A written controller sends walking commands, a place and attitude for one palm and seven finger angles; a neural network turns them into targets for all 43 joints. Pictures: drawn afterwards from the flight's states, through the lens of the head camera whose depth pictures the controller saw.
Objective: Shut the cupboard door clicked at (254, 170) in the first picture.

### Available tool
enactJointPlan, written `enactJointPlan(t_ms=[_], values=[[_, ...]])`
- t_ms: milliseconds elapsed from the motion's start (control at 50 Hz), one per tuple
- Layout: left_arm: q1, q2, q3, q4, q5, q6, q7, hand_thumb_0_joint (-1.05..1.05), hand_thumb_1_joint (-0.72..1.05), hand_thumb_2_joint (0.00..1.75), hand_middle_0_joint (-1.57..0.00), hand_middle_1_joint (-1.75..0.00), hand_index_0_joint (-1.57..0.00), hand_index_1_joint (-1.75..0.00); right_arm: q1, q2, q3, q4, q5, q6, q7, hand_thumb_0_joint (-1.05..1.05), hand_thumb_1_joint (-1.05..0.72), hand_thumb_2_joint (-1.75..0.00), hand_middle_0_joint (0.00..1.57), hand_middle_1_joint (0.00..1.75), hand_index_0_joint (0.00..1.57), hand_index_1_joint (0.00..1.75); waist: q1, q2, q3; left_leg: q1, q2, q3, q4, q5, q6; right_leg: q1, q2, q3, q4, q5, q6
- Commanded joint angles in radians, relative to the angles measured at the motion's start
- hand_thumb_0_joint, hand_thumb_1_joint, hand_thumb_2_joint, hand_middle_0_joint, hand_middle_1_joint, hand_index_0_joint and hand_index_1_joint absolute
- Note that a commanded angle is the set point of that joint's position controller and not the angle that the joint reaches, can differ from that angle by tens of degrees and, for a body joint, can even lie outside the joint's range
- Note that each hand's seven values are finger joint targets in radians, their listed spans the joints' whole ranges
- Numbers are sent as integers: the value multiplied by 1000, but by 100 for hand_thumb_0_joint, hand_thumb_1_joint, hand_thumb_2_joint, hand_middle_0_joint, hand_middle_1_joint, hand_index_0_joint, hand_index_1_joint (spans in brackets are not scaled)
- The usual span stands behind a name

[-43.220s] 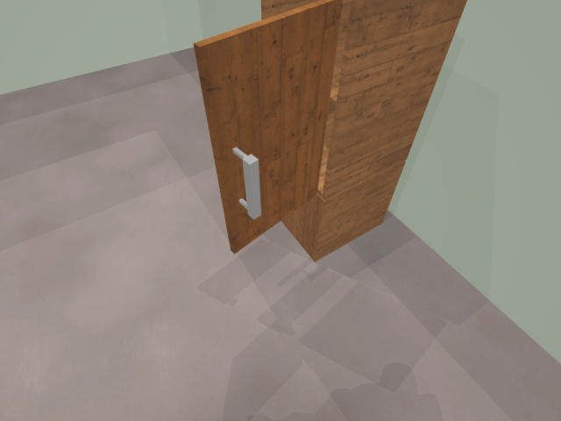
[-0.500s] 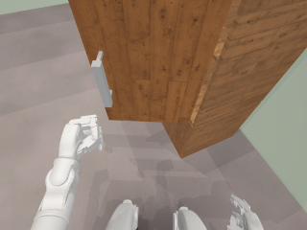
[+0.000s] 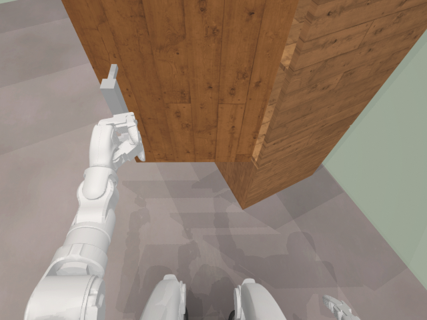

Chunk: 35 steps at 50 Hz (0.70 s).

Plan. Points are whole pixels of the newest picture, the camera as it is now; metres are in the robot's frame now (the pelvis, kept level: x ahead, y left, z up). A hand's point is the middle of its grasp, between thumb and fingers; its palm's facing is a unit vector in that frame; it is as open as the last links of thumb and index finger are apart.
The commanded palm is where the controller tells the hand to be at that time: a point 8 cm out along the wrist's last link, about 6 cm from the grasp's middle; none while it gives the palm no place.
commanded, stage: bring the fist close to the handle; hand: left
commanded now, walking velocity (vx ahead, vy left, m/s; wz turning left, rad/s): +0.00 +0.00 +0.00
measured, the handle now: (124, 108) +0.52 +0.19 +0.04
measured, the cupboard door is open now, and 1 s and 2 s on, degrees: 64 57 44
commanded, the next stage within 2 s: push the door shut along its arc in 0.34 s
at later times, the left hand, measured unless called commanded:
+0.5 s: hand (136, 149) +0.42 +0.14 +0.05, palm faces +0.00 -1.00 -0.03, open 3.1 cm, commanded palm +0.40 +0.20 +0.05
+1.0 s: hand (141, 122) +0.48 +0.14 +0.04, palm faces -0.14 -0.99 -0.04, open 3.1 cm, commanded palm +0.47 +0.18 +0.05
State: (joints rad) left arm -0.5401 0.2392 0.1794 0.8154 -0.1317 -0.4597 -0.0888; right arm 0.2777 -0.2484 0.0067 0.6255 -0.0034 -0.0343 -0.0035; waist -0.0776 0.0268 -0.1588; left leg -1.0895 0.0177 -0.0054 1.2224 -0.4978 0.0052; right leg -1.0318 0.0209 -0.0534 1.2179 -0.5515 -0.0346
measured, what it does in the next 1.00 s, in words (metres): stands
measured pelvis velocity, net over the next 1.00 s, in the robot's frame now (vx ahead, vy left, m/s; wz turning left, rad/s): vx -0.01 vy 0.01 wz -0.02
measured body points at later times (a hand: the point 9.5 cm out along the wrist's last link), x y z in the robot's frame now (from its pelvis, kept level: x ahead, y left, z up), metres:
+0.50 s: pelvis +0.00 +0.00 +0.01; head +0.10 +0.00 +0.44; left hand +0.41 +0.20 +0.05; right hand +0.09 -0.26 -0.11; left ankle +0.04 +0.12 -0.63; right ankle +0.02 -0.10 -0.63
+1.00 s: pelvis -0.01 +0.01 -0.01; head +0.12 +0.02 +0.42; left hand +0.48 +0.20 +0.05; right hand +0.02 -0.26 -0.13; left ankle +0.04 +0.12 -0.63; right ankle +0.02 -0.10 -0.63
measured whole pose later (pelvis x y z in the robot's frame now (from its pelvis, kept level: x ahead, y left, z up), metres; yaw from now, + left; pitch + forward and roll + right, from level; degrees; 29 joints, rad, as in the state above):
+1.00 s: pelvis -0.01 +0.01 -0.01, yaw -1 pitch +24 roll -3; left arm -0.84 0.38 0.25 1.10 -0.12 -0.47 -0.24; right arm 0.34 -0.26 0.01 0.65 0.00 0.01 0.01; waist -0.14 0.04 -0.15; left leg -1.21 0.02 -0.01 1.29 -0.50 0.02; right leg -1.14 0.03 -0.06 1.26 -0.55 -0.02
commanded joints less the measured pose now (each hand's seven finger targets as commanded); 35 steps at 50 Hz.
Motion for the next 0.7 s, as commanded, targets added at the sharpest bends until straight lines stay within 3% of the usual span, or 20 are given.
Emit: enactJointPlan(t_ms=[0, 40, 100, 260, 380, 420, 480, 500, 560, 680], values=[[-298, 167, 83, -159, -10, -80, -4, 0, 90, 90, -130, -150, -130, -150, 88, -143, -62, -104, -5, -19, -1, 0, -90, -90, 20, 30, 20, 30, 3, 1, -449, 268, -18, -15, -134, 265, 22, 238, 2, 60, -175, 366, 14], [-264, 165, 87, -178, -12, -86, -9, 0, 90, 90, -130, -150, -130, -150, 93, -139, -64, -113, -6, -11, 5, 0, -90, -90, 20, 30, 20, 30, 12, -6, -470, 259, -20, -4, -133, 287, 24, 279, 1, 70, -176, 409, 16], [-234, 182, 103, -186, -12, -93, -11, 0, 90, 90, -130, -150, -130, -150, 96, -138, -64, -117, -4, 1, 7, 0, -90, -90, 20, 30, 20, 30, 14, -29, -442, 233, -20, 1, -141, 267, 26, 292, 2, 75, -184, 401, 19], [-314, 132, 42, -246, -17, -134, -12, 0, 90, 90, -130, -150, -130, -150, 97, -141, -70, -97, -4, -7, -2, 0, -90, -90, 20, 30, 20, 30, -22, -3, -405, 286, -18, -10, -148, 238, 29, 227, 5, 66, -202, 349, 18], [-273, 163, 74, -214, -15, -130, -17, 0, 90, 90, -130, -150, -130, -150, 84, -142, -69, -92, -4, -4, -2, 0, -90, -90, 20, 30, 20, 30, 1, -2, -414, 291, -18, -10, -155, 235, 23, 236, 2, 64, -199, 345, 16], [-247, 143, 65, -207, -22, -126, -22, 0, 90, 90, -130, -150, -130, -150, 73, -138, -67, -101, -2, -1, 0, 0, -90, -90, 20, 30, 20, 30, 3, -12, -401, 281, -18, -5, -159, 223, 24, 240, 2, 67, -207, 334, 17], [-346, 183, 66, -160, -8, -125, -37, 0, 90, 90, -130, -150, -130, -150, 72, -143, -61, -90, 0, 3, -8, 0, -90, -90, 20, 30, 20, 30, -24, -18, -355, 248, -18, -12, -150, 181, 27, 210, 2, 74, -209, 292, 18], [-407, 171, 46, -172, -7, -132, -45, 0, 90, 90, -130, -150, -130, -150, 69, -141, -61, -87, 0, 2, -11, 0, -90, -90, 20, 30, 20, 30, -40, -10, -360, 255, -18, -13, -141, 180, 30, 196, 0, 78, -209, 293, 19], [-503, 163, 28, -131, -10, -138, -68, 0, 90, 90, -130, -150, -130, -150, 76, -148, -61, -80, 2, -6, -15, 0, -90, -90, 20, 30, 20, 30, -56, 37, -373, 298, -16, -30, -136, 168, 27, 131, 6, 62, -197, 253, 11], [-591, 257, 91, 25, -8, -105, -108, 0, 90, 90, -130, -150, -130, -150, 101, -163, -53, -63, -1, -3, -16, 0, -90, -90, 20, 30, 20, 30, -60, 37, -430, 251, -15, -40, -98, 199, 28, 127, 5, 63, -163, 273, 9]])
